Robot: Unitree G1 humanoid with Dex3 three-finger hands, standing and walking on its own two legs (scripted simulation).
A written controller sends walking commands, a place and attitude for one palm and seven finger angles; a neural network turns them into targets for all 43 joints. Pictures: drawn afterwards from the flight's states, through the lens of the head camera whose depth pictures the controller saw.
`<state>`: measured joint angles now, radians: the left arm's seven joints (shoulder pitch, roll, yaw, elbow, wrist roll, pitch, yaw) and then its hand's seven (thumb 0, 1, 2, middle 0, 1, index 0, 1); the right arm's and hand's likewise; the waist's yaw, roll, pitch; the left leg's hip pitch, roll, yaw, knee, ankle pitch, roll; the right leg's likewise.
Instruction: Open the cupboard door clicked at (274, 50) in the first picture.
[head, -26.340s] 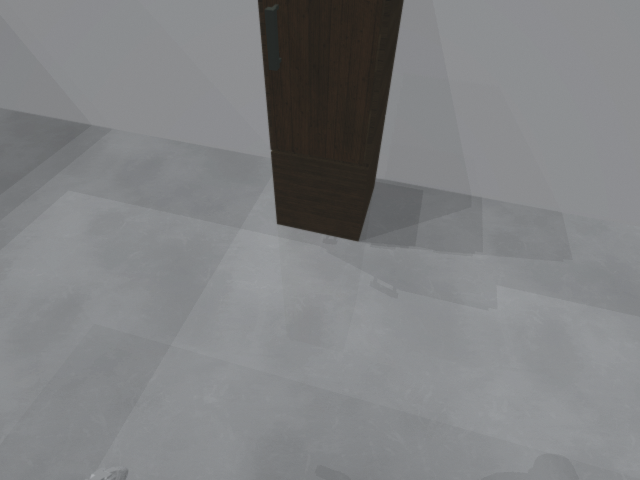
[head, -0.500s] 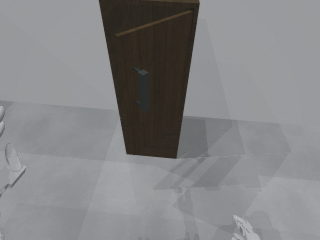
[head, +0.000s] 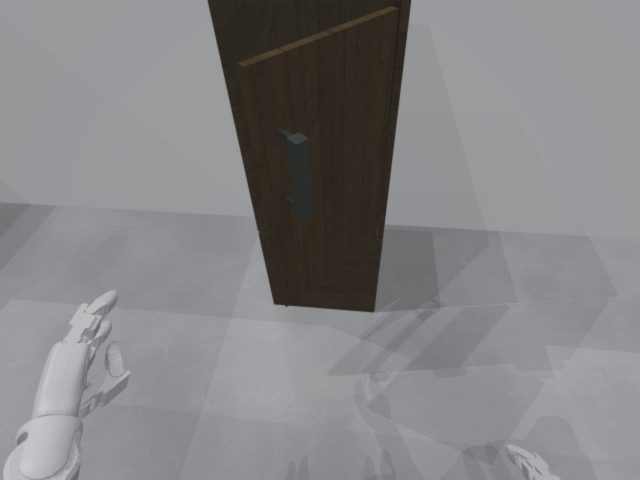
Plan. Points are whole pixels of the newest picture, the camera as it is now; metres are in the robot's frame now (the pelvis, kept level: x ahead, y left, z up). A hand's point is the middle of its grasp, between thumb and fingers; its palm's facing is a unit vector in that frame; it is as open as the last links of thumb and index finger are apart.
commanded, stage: let the arm hang, fingers relaxed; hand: left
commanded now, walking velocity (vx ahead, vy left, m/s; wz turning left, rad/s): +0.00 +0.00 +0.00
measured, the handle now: (293, 174) +0.59 +0.08 +0.07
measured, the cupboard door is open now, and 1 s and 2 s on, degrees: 50 50 50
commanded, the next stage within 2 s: look to check the result in 1.00 s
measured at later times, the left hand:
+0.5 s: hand out of the picture -0.02 +0.22 -0.15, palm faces +0.00 -0.97 -0.26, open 7.3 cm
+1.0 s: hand out of the picture +0.02 +0.19 -0.16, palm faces +0.00 -0.98 -0.21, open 7.3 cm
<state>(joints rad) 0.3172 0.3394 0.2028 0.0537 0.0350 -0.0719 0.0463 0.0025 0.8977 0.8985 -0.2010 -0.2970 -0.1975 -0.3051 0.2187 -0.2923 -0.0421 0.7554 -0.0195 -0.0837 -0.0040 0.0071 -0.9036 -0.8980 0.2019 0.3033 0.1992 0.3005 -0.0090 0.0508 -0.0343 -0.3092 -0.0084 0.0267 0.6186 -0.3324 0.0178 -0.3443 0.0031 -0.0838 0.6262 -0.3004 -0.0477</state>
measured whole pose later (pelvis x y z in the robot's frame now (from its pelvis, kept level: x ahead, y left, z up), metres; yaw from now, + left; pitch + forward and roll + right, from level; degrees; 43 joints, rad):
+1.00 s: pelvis +0.01 +0.01 +0.02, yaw -1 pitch -1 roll +0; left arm 0.24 0.15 0.00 1.14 0.01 0.00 0.03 0.01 0.92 0.90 -0.20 -0.30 -0.20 -0.30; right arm 0.27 -0.15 -0.01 1.13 -0.02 0.00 -0.02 0.00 -0.91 -0.90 0.20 0.30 0.20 0.30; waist -0.01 0.01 0.04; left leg -0.14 -0.03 0.05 0.38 -0.22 0.04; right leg -0.19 0.00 -0.06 0.40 -0.19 -0.02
